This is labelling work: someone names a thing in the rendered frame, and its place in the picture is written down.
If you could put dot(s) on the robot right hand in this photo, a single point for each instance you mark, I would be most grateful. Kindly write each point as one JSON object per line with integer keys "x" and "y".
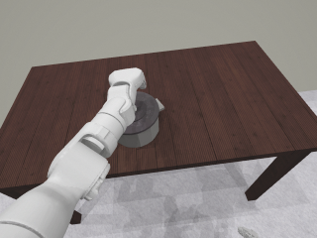
{"x": 247, "y": 233}

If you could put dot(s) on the pot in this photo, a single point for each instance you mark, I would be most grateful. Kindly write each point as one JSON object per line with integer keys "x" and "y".
{"x": 142, "y": 139}

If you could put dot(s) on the knob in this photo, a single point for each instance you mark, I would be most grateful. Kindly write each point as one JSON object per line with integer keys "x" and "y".
{"x": 137, "y": 105}

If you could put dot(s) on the lid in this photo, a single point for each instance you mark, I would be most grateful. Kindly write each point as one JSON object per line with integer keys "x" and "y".
{"x": 146, "y": 117}

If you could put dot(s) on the table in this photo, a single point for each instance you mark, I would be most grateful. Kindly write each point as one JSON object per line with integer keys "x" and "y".
{"x": 222, "y": 104}

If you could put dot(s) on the robot left hand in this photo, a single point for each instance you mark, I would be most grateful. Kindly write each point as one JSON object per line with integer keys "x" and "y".
{"x": 135, "y": 75}

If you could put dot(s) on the robot left forearm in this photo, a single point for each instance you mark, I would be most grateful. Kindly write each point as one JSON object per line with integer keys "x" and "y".
{"x": 103, "y": 132}

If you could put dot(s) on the robot left upper arm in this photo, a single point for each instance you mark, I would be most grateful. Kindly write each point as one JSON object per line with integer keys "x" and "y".
{"x": 46, "y": 210}

